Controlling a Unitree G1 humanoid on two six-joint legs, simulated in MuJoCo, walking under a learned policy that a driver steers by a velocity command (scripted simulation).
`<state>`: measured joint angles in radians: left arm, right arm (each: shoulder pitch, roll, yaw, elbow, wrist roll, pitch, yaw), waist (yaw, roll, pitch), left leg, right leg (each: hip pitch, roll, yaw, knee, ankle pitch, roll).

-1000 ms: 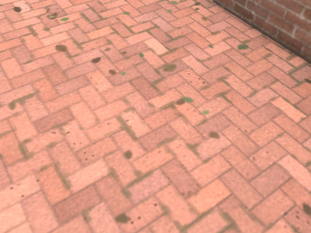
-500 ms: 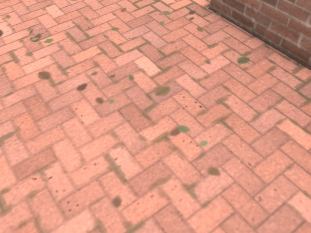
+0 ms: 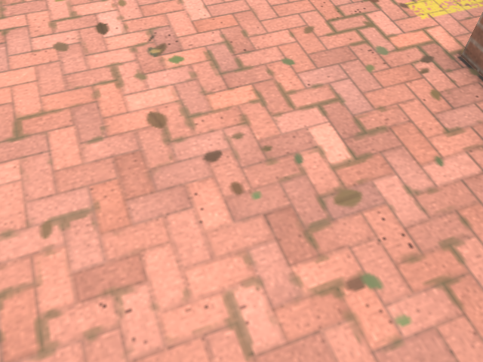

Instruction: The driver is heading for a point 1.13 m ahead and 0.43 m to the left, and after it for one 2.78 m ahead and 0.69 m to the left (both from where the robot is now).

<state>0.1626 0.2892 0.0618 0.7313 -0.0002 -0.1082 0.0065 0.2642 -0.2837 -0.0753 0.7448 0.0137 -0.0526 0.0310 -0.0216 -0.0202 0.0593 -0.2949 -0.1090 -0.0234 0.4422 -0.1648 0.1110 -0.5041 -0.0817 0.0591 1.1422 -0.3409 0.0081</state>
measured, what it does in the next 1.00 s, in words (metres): walks ahead, turning left: right foot, then left foot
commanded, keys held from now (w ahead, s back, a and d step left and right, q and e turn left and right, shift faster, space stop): w+q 1.00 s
